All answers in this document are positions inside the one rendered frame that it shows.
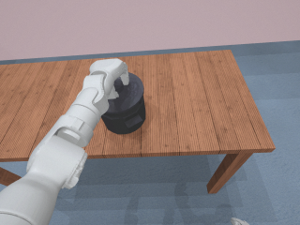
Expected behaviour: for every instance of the left robot forearm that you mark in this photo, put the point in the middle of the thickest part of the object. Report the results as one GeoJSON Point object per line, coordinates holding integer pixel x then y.
{"type": "Point", "coordinates": [78, 123]}

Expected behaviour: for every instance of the lid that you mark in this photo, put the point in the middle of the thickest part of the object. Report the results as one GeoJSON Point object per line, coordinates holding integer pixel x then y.
{"type": "Point", "coordinates": [129, 97]}

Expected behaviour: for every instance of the knob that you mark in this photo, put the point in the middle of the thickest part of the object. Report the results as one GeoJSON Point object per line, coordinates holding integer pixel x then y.
{"type": "Point", "coordinates": [118, 86]}

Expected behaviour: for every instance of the pot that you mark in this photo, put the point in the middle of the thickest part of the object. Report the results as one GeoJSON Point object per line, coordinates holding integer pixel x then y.
{"type": "Point", "coordinates": [125, 122]}

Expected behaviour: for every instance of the left robot hand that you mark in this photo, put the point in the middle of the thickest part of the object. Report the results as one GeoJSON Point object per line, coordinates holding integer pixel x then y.
{"type": "Point", "coordinates": [117, 68]}

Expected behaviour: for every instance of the robot left upper arm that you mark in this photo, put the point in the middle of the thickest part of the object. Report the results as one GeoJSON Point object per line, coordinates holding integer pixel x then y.
{"type": "Point", "coordinates": [31, 199]}

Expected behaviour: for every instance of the table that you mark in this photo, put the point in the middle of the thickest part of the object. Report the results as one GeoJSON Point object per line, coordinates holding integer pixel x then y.
{"type": "Point", "coordinates": [196, 103]}

